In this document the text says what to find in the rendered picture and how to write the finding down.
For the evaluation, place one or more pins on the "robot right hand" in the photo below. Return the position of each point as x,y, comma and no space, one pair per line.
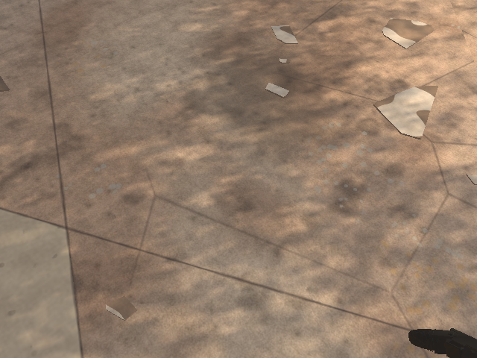
453,343

